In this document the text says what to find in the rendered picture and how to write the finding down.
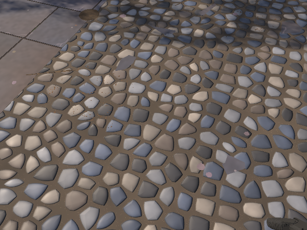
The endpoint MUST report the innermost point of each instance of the robot right hand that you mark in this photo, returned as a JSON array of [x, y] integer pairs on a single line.
[[286, 224]]

